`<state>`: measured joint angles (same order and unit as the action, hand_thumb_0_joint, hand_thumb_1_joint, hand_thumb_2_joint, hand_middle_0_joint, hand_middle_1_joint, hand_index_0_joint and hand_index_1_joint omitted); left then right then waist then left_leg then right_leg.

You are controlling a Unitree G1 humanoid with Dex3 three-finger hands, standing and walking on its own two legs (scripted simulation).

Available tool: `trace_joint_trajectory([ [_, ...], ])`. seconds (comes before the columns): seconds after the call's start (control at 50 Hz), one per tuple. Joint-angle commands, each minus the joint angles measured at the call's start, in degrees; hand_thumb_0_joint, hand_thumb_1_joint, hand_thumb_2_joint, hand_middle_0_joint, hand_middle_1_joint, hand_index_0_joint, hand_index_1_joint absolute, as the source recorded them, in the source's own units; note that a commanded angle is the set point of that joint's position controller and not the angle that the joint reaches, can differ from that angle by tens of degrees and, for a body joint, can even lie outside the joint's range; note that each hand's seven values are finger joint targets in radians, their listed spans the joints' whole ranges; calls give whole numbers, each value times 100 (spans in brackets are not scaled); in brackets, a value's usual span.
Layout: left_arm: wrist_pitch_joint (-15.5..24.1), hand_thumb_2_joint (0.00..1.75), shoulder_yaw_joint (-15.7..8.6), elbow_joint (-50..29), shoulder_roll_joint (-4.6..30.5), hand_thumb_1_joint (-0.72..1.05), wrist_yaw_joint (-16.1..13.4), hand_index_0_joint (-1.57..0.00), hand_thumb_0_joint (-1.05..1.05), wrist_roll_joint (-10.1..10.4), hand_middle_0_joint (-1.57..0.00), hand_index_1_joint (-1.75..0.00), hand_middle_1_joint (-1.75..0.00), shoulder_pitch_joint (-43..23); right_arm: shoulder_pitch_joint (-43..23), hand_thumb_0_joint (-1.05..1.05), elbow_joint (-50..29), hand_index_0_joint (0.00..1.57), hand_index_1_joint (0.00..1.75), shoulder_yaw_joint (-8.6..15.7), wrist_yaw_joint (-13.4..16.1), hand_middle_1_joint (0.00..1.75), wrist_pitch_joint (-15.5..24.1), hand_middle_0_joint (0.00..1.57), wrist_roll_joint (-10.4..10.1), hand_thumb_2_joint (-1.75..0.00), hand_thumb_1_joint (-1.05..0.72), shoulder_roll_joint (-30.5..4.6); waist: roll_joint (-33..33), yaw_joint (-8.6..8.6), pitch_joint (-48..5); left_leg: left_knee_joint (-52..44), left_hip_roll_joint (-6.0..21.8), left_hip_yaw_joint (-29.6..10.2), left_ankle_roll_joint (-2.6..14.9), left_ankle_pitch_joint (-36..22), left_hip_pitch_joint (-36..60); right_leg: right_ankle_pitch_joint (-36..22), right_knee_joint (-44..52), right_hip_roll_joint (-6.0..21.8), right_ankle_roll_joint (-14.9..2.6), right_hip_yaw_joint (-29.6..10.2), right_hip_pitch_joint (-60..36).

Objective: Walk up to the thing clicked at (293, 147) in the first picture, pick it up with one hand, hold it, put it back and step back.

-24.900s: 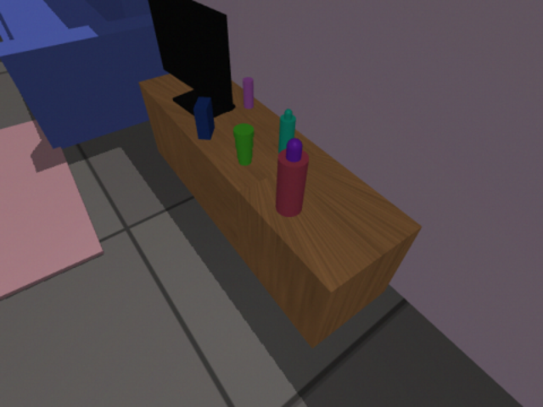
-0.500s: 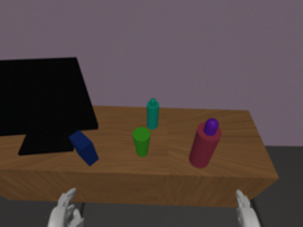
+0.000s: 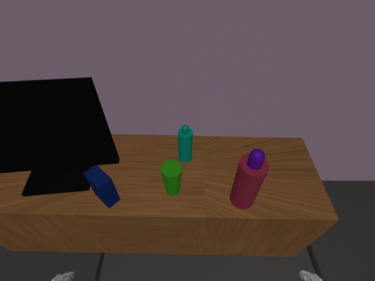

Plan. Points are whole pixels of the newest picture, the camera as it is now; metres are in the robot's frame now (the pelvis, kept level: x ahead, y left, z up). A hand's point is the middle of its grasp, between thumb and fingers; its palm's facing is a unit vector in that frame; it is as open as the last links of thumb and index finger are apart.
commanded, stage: stand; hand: right
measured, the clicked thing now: (249, 178) +0.47 -0.20 -0.16
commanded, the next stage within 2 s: none
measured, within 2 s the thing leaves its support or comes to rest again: neither
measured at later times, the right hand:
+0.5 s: hand out of the picture +0.04 -0.24 -0.12, palm faces -0.03 +0.94 -0.35, open 7.4 cm
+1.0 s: hand out of the picture +0.05 -0.24 -0.12, palm faces -0.04 +0.94 -0.34, open 7.4 cm
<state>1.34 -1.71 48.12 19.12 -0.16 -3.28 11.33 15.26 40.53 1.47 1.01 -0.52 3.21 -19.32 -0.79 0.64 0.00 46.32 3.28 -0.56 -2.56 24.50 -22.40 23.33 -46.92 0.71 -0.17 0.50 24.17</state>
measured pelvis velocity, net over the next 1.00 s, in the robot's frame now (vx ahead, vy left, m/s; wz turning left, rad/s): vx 0.00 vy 0.01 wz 0.01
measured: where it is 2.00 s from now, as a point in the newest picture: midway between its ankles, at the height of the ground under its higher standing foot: outside the picture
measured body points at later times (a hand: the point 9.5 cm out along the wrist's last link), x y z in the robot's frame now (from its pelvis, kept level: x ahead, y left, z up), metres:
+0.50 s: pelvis -0.01 +0.00 +0.04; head -0.02 +0.01 +0.49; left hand +0.06 +0.29 -0.10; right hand +0.04 -0.29 -0.10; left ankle +0.00 +0.15 -0.70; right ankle +0.02 -0.12 -0.70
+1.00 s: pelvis +0.00 +0.01 +0.04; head +0.00 +0.01 +0.49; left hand +0.04 +0.31 -0.10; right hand +0.06 -0.28 -0.10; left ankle +0.00 +0.15 -0.70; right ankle +0.02 -0.12 -0.70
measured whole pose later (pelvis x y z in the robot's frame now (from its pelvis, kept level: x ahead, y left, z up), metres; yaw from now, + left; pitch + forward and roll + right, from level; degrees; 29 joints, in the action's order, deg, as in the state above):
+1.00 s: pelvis +0.00 +0.01 +0.04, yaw +0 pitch -3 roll +0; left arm 0.3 -0.4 67.8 19.1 0.3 -1.2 7.5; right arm 8.4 65.9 0.0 0.4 0.7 1.5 -18.9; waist 0.0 0.6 3.1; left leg 21.1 2.3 0.1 -1.9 11.5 -6.6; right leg 10.2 -21.1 1.4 1.1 0.6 7.9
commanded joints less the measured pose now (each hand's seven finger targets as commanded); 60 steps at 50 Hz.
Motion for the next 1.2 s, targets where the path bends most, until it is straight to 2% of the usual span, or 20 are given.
trace_joint_trajectory([
  [0.0, 166, 90, -285, -142, 1044, 90, -36, -20, 0, 64, -20, -30, -30, -358, -286, 0, 12, 20, 30, 243, 62, 30, 298, 20, -80, -90, -74, -845, 481, -121, -288, -977, 57, -264, 497, -1116, 511, -1088, 1569, 465, -450, -952, -328],
  [0.02, 168, 90, -281, -39, 1065, 90, -43, -20, 0, 74, -20, -30, -30, -343, -265, 0, 167, 20, 30, 243, 64, 30, 286, 20, -93, -90, -82, -836, 528, -128, -389, -902, 28, -205, 480, -1183, 608, -1318, 1722, 553, -463, -1024, -518],
  [0.04, 153, 90, -281, 42, 1124, 90, -52, -20, 0, 98, -20, -30, -30, -416, -223, 0, 338, 20, 30, 229, 71, 30, 271, 20, -84, -90, -90, -873, 471, -159, -243, -1093, 19, -204, 466, -1149, 657, -1230, 1879, 571, -439, -1050, -481],
  [0.06, 137, 90, -267, 134, 1121, 90, -55, -20, 0, 106, -20, -30, -30, -408, -281, 0, 471, 20, 30, 223, 70, 30, 265, 20, -98, -90, -90, -860, 508, -146, -205, -1146, 40, -194, 467, -1171, 818, -1225, 2002, 572, -422, -1037, -446],
  [0.1, 121, 90, -263, 335, 1153, 90, -75, -20, 0, 150, -20, -30, -30, -379, -177, 0, 758, 20, 30, 193, 77, 30, 273, 20, -122, -90, -90, -911, 442, -179, -298, -1331, 121, -231, 428, -1682, 1033, -1826, 2032, 581, -370, -944, -788],
  [0.14, 77, 90, -247, 531, 1140, 90, -92, -20, 0, 189, -20, -30, -30, -307, -247, 0, 1011, 20, 30, 188, 90, 30, 286, 20, -124, -90, -90, -995, 324, -121, -307, -1546, 192, -257, 411, -1981, 1207, -2095, 2094, 528, -325, -830, -974],
  [0.22, 16, 90, -208, 868, 1116, 90, -103, -20, 0, 222, -20, -30, -30, -264, -375, 0, 1398, 20, 30, 114, 122, 30, 280, 20, -154, -90, -90, -1040, 186, -52, -175, -2012, 310, -302, 374, -2152, 1242, -2206, 2287, 485, -255, -693, -1426],
  [0.28, -8, 90, -195, 1024, 1160, 90, -87, -20, 0, 225, -20, -30, -30, -446, -511, 0, 1614, 20, 30, 72, 116, 30, 252, 20, -160, -90, -90, -1036, 162, -49, 97, -2345, 282, -289, 321, -1551, 1201, -1478, 2677, 474, -224, -716, -1382],
  [0.38, 4, 90, -162, 1272, 1119, 90, -60, -20, 0, 218, -20, -30, -30, -505, -586, 0, 1889, 20, 30, 44, 101, 30, 259, 20, -161, -90, -90, -1069, 36, -41, 169, -2643, 372, -348, 329, -1495, 1226, -1460, 2849, 484, -167, -668, -1584],
  [0.4, 4, 90, -154, 1328, 1114, 90, -57, -20, 0, 217, -20, -30, -30, -494, -643, 0, 1929, 20, 30, 36, 88, 30, 246, 20, -169, -90, -90, -1059, 46, -14, 279, -2682, 327, -337, 312, -1346, 1215, -1197, 2938, 466, -140, -657, -1506],
  [0.42, 6, 90, -162, 1336, 1143, 90, -53, -20, 0, 213, -20, -30, -30, -603, -576, 0, 1971, 20, 30, 30, 86, 30, 248, 20, -163, -90, -90, -1040, 71, -60, 236, -2742, 360, -343, 320, -1332, 1172, -1205, 2931, 475, -148, -643, -1611],
  [0.54, -29, 90, -150, 1506, 1102, 90, -17, -20, 0, 222, -20, -30, -30, -666, -736, 0, 2098, 20, 30, 51, 76, 30, 232, 20, -154, -90, -90, -1121, -96, 0, 376, -3062, 377, -426, 327, -688, 973, -1013, 2940, 431, -103, -565, -1656],
  [0.58, -35, 90, -134, 1558, 1114, 90, -18, -20, 0, 204, -20, -30, -30, -644, -771, 0, 2107, 20, 30, 70, 65, 30, 213, 20, -156, -90, -90, -1132, 33, -4, 373, -3070, 347, -425, 334, -486, 965, -711, 3027, 431, -87, -574, -1550],
  [0.6, -30, 90, -138, 1555, 1121, 90, -16, -20, 0, 209, -20, -30, -30, -691, -743, 0, 2120, 20, 30, 65, 69, 30, 223, 20, -157, -90, -90, -1109, 61, -22, 284, -3060, 395, -429, 352, -735, 1052, -989, 2992, 469, -112, -599, -1635],
  [0.66, -16, 90, -106, 1578, 1097, 90, -16, -20, 0, 221, -20, -30, -30, -718, -729, 0, 2164, 20, 30, 48, 58, 30, 241, 20, -170, -90, -90, -1109, -4, -37, 225, -3070, 384, -412, 337, -978, 1127, -1212, 2976, 500, -94, -589, -1686],
  [0.76, -6, 90, -74, 1626, 1137, 90, -32, -20, 0, 226, -20, -30, -30, -710, -824, 0, 2181, 20, 30, 59, 47, 30, 234, 20, -182, -90, -90, -1136, 117, -36, 172, -3008, 384, -388, 341, -1305, 1309, -1300, 3048, 551, -80, -591, -1639],
  [0.92, -9, 90, -58, 1652, 1201, 90, -38, -20, 0, 235, -20, -30, -30, -693, -776, 0, 2247, 20, 30, 46, 22, 30, 194, 20, -196, -90, -90, -1177, 132, -65, 223, -3104, 355, -375, 341, -964, 1218, -1116, 3080, 533, -51, -565, -1613],
  [1.06, 35, 90, -30, 1660, 1160, 90, -64, -20, 0, 243, -20, -30, -30, -659, -915, 0, 2217, 20, 30, 40, 22, 30, 225, 20, -229, -90, -90, -1202, 125, -64, -74, -2907, 434, -335, 368, -2140, 1581, -2188, 3003, 647, -49, -523, -1878],
  [1.1, 35, 90, -30, 1655, 1148, 90, -56, -20, 0, 261, -20, -30, -30, -685, -900, 0, 2244, 20, 30, 20, 24, 30, 226, 20, -230, -90, -90, -1175, 103, -69, -80, -2903, 423, -295, 344, -2283, 1596, -2395, 2993, 660, -38, -529, -1928],
  [1.18, 26, 90, -34, 1650, 1157, 90, -62, -20, 0, 255, -20, -30, -30, -693, -946, 0, 2243, 20, 30, 34, 34, 30, 212, 20, -231, -90, -90, -1222, 105, -63, -69, -2921, 430, -283, 337, -2269, 1620, -2390, 3047, 662, -19, -498, -1935],
])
